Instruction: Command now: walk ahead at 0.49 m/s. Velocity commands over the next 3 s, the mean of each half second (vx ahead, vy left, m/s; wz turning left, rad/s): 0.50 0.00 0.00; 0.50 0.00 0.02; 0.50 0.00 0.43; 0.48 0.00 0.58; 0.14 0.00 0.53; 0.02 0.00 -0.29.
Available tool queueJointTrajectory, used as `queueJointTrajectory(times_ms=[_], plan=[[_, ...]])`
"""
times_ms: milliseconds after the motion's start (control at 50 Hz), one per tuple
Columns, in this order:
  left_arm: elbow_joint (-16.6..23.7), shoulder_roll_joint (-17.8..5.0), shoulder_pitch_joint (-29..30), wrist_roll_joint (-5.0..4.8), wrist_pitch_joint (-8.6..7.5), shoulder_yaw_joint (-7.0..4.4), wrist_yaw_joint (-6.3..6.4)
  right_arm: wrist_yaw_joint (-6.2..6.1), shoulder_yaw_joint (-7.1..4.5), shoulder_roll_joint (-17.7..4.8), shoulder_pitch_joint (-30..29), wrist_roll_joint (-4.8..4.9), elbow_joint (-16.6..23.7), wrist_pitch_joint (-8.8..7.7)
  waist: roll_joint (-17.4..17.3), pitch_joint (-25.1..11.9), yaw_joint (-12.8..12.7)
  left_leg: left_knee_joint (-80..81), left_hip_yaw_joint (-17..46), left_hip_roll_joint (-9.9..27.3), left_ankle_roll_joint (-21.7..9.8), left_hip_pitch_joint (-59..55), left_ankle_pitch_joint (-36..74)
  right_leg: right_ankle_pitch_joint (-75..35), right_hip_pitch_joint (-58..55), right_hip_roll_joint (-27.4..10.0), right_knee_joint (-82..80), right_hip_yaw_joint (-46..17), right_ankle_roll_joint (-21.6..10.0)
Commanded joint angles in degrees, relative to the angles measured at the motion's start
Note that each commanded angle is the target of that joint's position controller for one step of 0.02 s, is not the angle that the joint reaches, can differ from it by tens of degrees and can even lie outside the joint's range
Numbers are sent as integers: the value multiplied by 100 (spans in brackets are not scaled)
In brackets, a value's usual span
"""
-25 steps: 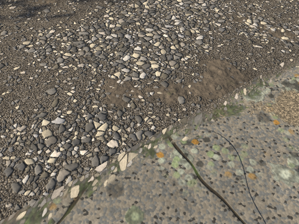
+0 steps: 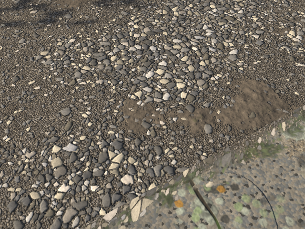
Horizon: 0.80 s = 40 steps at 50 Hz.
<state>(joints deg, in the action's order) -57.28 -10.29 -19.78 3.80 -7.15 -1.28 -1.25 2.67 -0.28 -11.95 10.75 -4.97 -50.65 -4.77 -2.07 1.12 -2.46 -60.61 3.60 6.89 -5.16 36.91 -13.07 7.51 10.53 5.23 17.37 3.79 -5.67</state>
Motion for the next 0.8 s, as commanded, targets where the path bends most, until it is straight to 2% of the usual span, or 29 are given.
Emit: queueJointTrajectory(times_ms=[20,80,100,120,160,200,220,240,260,280,300,320,340,360,380,420,440,500,580,620,700,740,760,780,800], plan=[[369,-475,284,46,-181,0,-116,36,38,-98,155,-10,204,112,386,210,248,1216,-285,89,97,-641,1173,-126,1096,-1463,-1290,-977,-1049],[90,-627,-469,-19,-148,-8,-246,46,13,-170,-426,42,398,229,487,246,25,2079,-292,-88,239,-492,1637,-697,260,-1640,-1106,-1014,-1140],[97,-1039,-527,-512,-27,-192,-74,-41,-72,-363,-648,459,531,162,486,260,68,2200,-674,-212,371,-677,1614,-769,152,-1448,-951,-764,-655],[58,-971,-677,-507,31,-160,-11,-69,-52,-325,-920,485,595,124,526,257,-82,2319,-688,-256,437,-776,1523,-724,60,-1455,-890,-770,-563],[-10,-786,-858,-349,102,-131,61,-99,-69,-258,-1200,422,730,113,642,365,-162,2597,-683,-314,438,-744,1106,-743,-352,-1613,-740,-913,-528],[-58,-815,-846,-252,150,-181,130,-134,-124,-289,-991,360,738,83,726,379,-4,2898,-667,-386,296,-940,434,-1006,-721,-1788,-365,-1016,-518],[-269,-427,-890,185,60,-13,-57,-125,-103,-338,-634,104,551,60,360,206,303,3488,20,-143,-58,-1061,1424,-1798,-1255,-2288,-315,-1499,-785],[-37,-969,-598,-275,185,-249,105,-169,-241,-425,95,270,356,-3,631,-85,505,3532,-912,-709,29,-1849,95,-1843,-1199,-1565,635,-713,-399],[5,-733,-727,-320,187,-182,149,-212,-343,-758,931,189,68,-94,211,-598,717,3455,-321,-273,-153,-3342,332,-1585,-358,-1278,1947,-511,-256],[215,-206,-1090,-511,177,-53,154,-267,-513,-1343,1731,134,6,-132,-999,-1479,873,3710,1837,1278,-766,-5241,64,383,1569,-547,3991,118,79],[162,-494,-1128,-396,190,-132,165,-221,-578,-1369,1948,350,-134,-31,-1252,-1561,925,4394,3287,1663,-1111,-5441,-123,2275,2675,-187,5065,-154,101],[232,-693,-717,-299,228,-211,150,-190,-485,-1011,1445,423,-57,27,-580,-834,686,4462,2576,1393,-941,-4865,-498,1940,3045,-597,5384,-476,37],[329,-642,-352,-288,204,-209,110,-176,-415,-720,1043,385,30,-6,-237,-411,593,4604,2076,1242,-862,-4189,-10,1466,3017,-760,5303,-552,15],[368,-580,-183,-302,227,-221,81,-181,-365,-548,785,361,62,-39,-122,-169,411,4798,1548,993,-691,-3619,386,1156,2756,-939,4977,-574,29],[369,-542,-201,-248,301,-230,56,-196,-329,-426,712,392,14,-63,-226,-30,250,4934,1169,781,-579,-3238,721,1040,2514,-1017,4719,-558,91],[319,-419,-294,-187,428,-223,9,-217,-319,-394,929,400,-111,-135,-247,-60,130,5024,774,620,-578,-3020,1431,834,2256,-972,4581,-448,187],[351,-430,-198,-200,476,-231,-5,-216,-321,-416,1065,442,-190,-159,-210,-20,89,5049,622,583,-619,-3059,1734,702,2371,-968,4471,-405,230],[611,-411,520,-189,539,-208,-31,-226,-324,-495,1383,456,-342,-166,-164,219,145,5203,305,502,-654,-3084,2026,29,2778,-1049,3810,-301,335],[915,-328,1470,-219,502,-112,-60,-239,-284,-475,1674,461,-474,-163,-216,403,339,5248,-12,361,-589,-3116,2206,-815,2601,-962,2562,-72,346],[1008,-354,1791,-241,485,-83,-60,-254,-286,-538,1856,449,-555,-162,-229,465,433,5231,-70,387,-590,-3245,2162,-906,2425,-871,2130,41,297],[1250,-561,2189,-222,411,-137,-51,-327,-312,-662,2040,412,-725,-119,-137,727,470,5110,-1,642,-595,-3835,2392,-498,2377,-820,1527,8,70],[1186,-605,1855,-235,350,-197,-15,-379,-352,-781,1928,415,-764,-90,-215,514,294,4616,-93,673,-481,-4135,3232,-102,1821,-638,1269,72,-96],[1019,-643,1314,-242,311,-248,22,-393,-361,-814,1864,419,-790,-66,-185,235,59,3962,-222,575,-393,-4147,3949,-31,1120,-459,1075,158,-208],[727,-771,491,-220,264,-330,59,-379,-323,-735,1777,420,-762,-28,3,-274,-265,2951,-404,316,-244,-3842,4073,-148,-13,-399,950,132,-360],[549,-1187,-520,-96,216,-455,119,-376,-271,-595,1749,435,-586,-20,462,-1041,-613,1317,-634,30,-112,-2797,2534,-20,-1505,-1425,995,-1008,-686]])
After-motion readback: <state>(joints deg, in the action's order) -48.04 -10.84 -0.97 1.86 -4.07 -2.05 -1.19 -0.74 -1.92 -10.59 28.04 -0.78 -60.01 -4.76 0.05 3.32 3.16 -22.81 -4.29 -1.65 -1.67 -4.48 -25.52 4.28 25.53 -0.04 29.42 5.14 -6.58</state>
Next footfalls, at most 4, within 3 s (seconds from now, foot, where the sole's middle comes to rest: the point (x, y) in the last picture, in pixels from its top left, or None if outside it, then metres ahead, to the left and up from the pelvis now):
0.26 left None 0.29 0.14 -0.78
0.78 right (179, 211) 0.58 -0.06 -0.78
1.56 left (129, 159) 0.94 0.21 -0.94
1.92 right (158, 119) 1.25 0.06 -0.94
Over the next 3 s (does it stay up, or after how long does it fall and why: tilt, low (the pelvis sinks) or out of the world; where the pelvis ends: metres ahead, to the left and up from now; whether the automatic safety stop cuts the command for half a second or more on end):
stays up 1.17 0.16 -0.17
